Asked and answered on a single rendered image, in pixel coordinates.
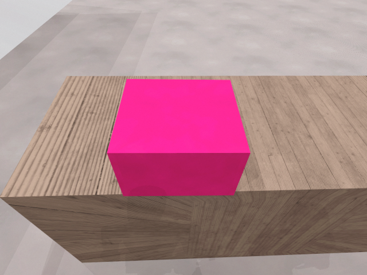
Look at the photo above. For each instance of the pedestal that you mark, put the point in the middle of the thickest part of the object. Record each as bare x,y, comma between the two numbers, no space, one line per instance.
303,189

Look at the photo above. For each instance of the carton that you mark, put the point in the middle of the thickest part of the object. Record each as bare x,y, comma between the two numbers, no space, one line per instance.
178,138

